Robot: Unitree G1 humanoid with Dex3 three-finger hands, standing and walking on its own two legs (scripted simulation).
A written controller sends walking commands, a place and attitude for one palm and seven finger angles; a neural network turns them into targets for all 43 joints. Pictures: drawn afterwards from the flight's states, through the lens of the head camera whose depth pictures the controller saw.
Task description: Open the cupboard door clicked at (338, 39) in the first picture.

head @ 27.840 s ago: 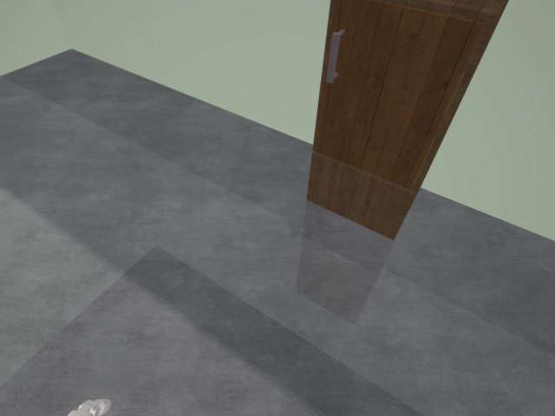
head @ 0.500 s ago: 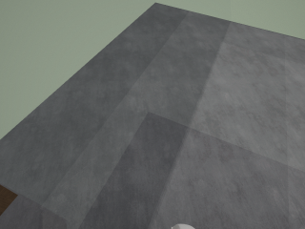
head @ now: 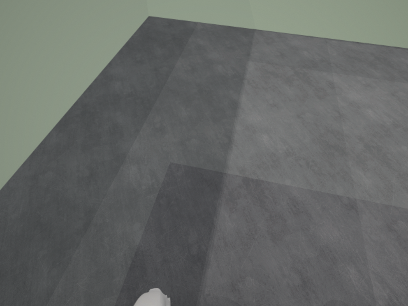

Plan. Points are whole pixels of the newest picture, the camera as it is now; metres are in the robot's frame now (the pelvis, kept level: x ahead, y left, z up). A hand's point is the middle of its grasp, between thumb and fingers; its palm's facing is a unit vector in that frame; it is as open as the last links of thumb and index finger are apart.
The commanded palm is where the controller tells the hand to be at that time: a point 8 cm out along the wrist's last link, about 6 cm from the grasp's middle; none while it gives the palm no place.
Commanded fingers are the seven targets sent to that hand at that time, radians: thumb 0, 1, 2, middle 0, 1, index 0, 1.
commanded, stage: walk to a spot facing it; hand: left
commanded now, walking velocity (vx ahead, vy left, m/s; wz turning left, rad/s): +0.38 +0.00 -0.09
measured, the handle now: out of the picture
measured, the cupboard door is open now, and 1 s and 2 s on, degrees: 44 44 44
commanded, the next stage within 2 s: turn to face it in 0.40 s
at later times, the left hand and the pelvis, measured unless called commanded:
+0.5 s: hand (152, 244) +0.28 +0.14 -0.17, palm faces +0.04 -0.98 -0.22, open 7.3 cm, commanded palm none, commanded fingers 0.00 0.90 0.90 -0.20 -0.30 -0.20 -0.30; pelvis +0.23 -0.04 -0.01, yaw -1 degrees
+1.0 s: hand (160, 189) +0.44 +0.15 -0.17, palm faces +0.25 -0.94 -0.24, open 7.4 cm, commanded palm none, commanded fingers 0.00 0.90 0.90 -0.20 -0.30 -0.20 -0.30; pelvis +0.37 -0.07 -0.02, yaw +13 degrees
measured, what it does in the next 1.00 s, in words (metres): walks ahead: left foot, then right foot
